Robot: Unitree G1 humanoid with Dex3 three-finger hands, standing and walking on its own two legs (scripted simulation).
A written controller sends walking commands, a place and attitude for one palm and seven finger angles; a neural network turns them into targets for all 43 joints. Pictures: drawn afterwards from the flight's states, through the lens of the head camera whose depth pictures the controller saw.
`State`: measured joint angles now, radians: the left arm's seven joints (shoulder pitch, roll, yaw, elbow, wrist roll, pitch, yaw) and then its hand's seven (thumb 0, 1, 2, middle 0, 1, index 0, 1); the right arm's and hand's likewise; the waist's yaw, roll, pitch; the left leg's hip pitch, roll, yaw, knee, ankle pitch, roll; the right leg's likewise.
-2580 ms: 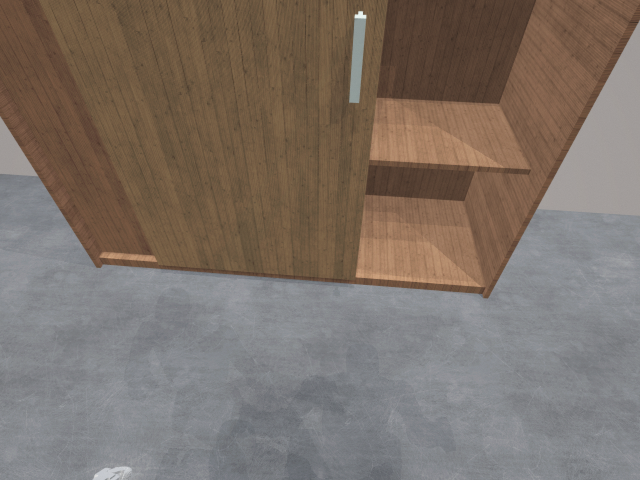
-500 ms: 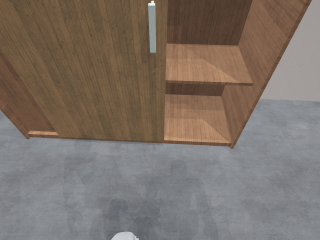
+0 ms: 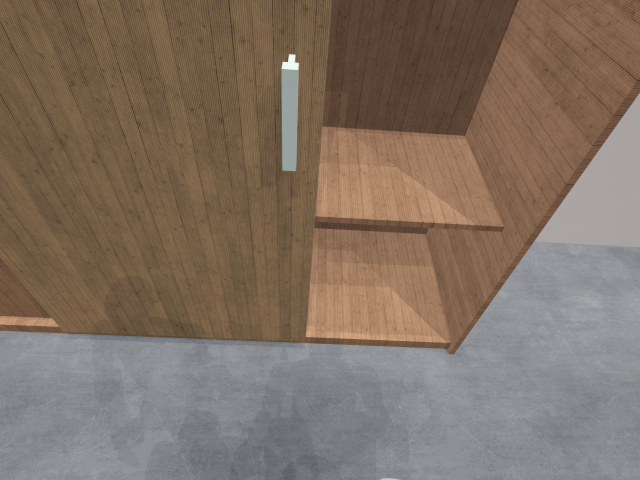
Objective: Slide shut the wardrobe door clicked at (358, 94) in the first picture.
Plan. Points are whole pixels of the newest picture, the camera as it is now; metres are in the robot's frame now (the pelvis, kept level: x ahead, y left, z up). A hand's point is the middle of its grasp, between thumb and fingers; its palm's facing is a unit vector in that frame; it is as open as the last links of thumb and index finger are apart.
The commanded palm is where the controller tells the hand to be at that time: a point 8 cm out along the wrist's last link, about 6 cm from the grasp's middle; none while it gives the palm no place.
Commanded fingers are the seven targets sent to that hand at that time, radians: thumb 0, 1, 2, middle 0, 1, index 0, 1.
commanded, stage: take the last steps up to it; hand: left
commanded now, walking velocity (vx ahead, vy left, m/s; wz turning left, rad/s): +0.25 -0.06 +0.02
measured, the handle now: (290, 115) +0.64 +0.11 +0.13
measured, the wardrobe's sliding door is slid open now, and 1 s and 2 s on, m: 0.50 0.50 0.50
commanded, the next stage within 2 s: come to a stop and stand still in 0.22 s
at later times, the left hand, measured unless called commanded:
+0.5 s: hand (258, 412) +0.25 +0.11 -0.16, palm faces +0.06 -0.97 -0.23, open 7.2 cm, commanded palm none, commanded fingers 0.00 0.90 0.90 -0.20 -0.30 -0.20 -0.30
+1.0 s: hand out of the picture +0.13 +0.21 -0.19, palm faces +0.15 -0.98 -0.16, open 7.4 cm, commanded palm none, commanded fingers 0.00 0.90 0.90 -0.20 -0.30 -0.20 -0.30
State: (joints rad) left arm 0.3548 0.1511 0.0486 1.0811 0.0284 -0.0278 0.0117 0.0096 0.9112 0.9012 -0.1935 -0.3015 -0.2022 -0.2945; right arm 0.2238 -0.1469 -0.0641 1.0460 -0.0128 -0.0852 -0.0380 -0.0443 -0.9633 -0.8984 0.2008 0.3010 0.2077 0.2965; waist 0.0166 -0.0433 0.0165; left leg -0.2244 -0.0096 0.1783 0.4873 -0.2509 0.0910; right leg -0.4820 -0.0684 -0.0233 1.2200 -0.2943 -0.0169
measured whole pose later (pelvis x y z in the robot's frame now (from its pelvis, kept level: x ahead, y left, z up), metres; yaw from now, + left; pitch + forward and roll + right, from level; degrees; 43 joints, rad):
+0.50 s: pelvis +0.17 -0.07 +0.00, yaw +3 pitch -1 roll +0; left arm 0.14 0.15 0.03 1.01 0.01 -0.03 0.04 -0.01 0.94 0.90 -0.20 -0.30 -0.21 -0.30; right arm 0.33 -0.13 -0.04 1.13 0.00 0.02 -0.04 0.00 -0.91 -0.90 0.20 0.30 0.20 0.30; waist -0.03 0.03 0.09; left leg -0.38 0.05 0.03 1.05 -0.49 -0.02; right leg -0.29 -0.04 -0.17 0.52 -0.21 -0.06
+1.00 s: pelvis +0.14 +0.01 +0.01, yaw +4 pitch +0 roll -3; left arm 0.28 0.25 0.07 1.05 0.02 0.06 0.02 0.01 0.91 0.90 -0.19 -0.30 -0.20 -0.29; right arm 0.20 -0.12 -0.02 1.01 -0.02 0.02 -0.05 -0.01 -0.93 -0.90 0.20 0.30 0.21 0.30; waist 0.03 -0.08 0.02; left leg -0.21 0.02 0.05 0.45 -0.24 0.04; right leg -0.44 0.02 0.04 1.01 -0.32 0.04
